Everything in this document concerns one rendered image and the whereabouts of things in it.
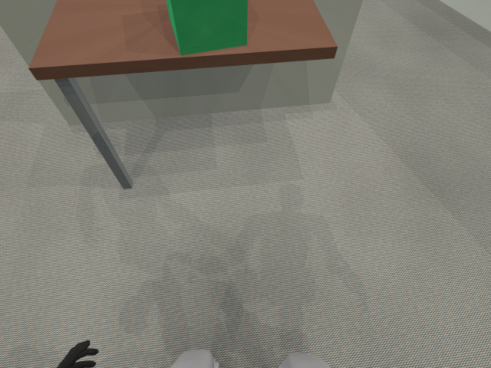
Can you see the left robot thigh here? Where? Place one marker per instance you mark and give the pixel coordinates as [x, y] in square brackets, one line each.
[196, 359]

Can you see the left robot hand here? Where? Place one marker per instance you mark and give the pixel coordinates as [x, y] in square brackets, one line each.
[77, 352]

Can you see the carton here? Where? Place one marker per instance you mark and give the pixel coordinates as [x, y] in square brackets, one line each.
[208, 25]

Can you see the table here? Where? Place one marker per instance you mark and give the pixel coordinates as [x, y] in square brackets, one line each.
[86, 38]

